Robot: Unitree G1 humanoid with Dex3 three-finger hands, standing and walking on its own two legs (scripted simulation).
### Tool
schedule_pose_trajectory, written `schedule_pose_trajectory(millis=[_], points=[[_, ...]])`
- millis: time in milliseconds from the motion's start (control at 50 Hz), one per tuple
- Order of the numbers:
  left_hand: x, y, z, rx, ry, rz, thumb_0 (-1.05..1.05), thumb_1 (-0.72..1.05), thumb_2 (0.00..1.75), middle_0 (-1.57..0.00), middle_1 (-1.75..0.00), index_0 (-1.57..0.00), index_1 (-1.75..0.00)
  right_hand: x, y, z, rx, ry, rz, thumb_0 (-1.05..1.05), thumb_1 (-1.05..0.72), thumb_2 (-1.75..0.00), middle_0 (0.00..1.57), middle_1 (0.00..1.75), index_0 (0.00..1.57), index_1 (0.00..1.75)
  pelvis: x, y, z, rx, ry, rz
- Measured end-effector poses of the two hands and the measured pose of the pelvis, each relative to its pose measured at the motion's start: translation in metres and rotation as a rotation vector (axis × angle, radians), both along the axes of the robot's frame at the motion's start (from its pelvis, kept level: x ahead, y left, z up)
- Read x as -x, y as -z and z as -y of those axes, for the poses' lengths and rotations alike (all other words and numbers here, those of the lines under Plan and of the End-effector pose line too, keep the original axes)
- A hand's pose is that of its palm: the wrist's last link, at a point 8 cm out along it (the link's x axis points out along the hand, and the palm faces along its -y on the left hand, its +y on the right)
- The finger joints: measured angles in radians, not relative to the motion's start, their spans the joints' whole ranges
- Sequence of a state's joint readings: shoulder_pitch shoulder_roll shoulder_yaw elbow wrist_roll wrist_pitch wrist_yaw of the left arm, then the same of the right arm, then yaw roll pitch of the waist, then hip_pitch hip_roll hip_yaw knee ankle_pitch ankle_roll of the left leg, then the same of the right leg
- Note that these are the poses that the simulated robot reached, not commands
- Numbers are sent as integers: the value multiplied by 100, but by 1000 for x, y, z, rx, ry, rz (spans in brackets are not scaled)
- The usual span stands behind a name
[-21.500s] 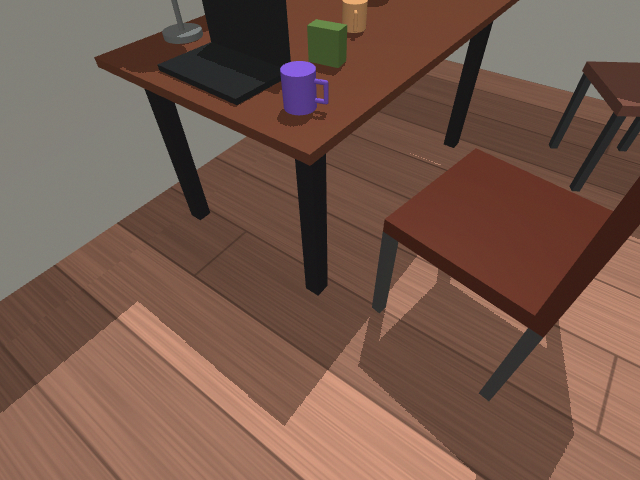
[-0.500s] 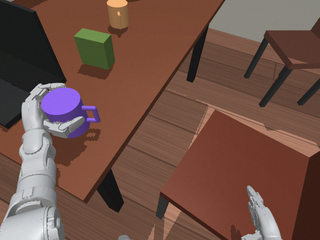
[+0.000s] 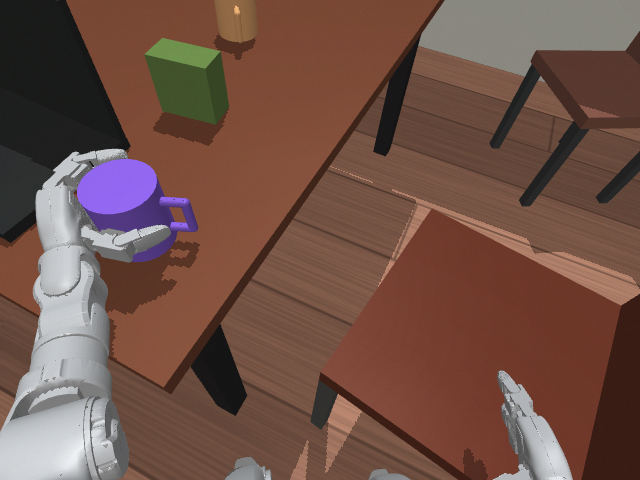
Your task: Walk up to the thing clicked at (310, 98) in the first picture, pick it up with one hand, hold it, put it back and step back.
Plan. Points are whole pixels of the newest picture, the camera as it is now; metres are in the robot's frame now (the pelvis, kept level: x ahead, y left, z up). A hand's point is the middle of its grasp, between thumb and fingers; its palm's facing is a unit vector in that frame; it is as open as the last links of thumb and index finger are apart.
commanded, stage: open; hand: left
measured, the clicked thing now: (145, 213) +0.46 +0.20 +0.07
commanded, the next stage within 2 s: withdraw in 0.20 s
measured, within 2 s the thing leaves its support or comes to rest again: neither
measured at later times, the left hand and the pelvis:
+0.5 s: hand (108, 196) +0.47 +0.24 +0.10, palm faces +0.25 -0.97 +0.01, open 17.2 cm; pelvis +0.01 +0.00 +0.00, yaw +0 degrees
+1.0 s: hand out of the picture +0.44 +0.37 +0.16, palm faces +0.44 -0.87 -0.24, open 17.5 cm; pelvis +0.02 +0.00 +0.03, yaw +1 degrees
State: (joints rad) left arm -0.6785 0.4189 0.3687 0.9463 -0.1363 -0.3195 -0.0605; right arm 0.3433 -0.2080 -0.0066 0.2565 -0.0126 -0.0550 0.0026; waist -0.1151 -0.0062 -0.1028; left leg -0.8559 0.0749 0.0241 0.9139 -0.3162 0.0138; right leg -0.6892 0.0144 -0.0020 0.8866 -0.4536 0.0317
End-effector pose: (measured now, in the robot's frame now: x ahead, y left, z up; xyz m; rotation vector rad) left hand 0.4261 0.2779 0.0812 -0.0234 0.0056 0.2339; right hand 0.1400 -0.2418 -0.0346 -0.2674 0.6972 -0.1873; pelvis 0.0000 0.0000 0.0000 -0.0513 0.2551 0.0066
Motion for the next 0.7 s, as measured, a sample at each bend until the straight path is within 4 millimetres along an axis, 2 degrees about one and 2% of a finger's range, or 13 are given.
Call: schedule_pose_trajectory(millis=[120, 200, 360, 460, 520, 600, 660, 700], points=[[-3, 1, 0, -2, 7, 8, -1, -59, 46, -61, -61, -63, -60, 1, 1, 0, 3, -2, -8, -1, 50, -5, 5, 5, 6, 5, 1, 1, 0, -1, 0, -6], [-3, 1, 0, -4, 7, 5, -1, -61, 31, -52, -48, -54, -47, -2, 0, 0, 3, -2, -4, -1, 49, -5, 5, 5, 6, 5, -1, 1, 0, -1, 1, -10], [-3, 0, 0, -4, 8, 5, -2, -61, 13, -33, -25, -34, -25, -9, -1, 0, -3, -3, 4, -1, 50, -5, 5, 5, 6, 5, -6, 1, 1, -2, -1, -8], [-5, -5, -5, -18, -4, 3, -1, -61, 9, -21, -16, -22, -16, -14, -12, 4, 11, 1, 36, -1, 51, -5, 6, 5, 6, 5, -8, 0, 2, -5, 0, 2], [-7, -20, -13, -15, -26, 29, -2, -61, 8, -15, -12, -17, -12, -14, -20, 9, 25, 16, 51, -1, 51, -5, 6, 5, 6, 5, -10, -3, 3, -6, 1, 15], [-11, -58, -28, -31, -56, 89, -2, -61, 7, -10, -9, -12, -9, -11, -26, 17, 37, 46, 56, -1, 51, -5, 6, 5, 6, 5, -15, -8, 4, -5, 1, 36], [-13, -91, -40, -56, -60, 105, -2, -61, 7, -8, -8, -10, -8, -9, -22, 20, 26, 73, 39, -1, 51, -5, 5, 5, 6, 5, -18, -12, 4, -7, 3, 52], [-15, -105, -48, -60, -58, 83, -2, -61, 6, -7, -7, -9, -7, -9, -16, 21, 8, 86, 22, -1, 52, -5, 5, 5, 6, 5, -20, -14, 3, -8, 4, 58]])
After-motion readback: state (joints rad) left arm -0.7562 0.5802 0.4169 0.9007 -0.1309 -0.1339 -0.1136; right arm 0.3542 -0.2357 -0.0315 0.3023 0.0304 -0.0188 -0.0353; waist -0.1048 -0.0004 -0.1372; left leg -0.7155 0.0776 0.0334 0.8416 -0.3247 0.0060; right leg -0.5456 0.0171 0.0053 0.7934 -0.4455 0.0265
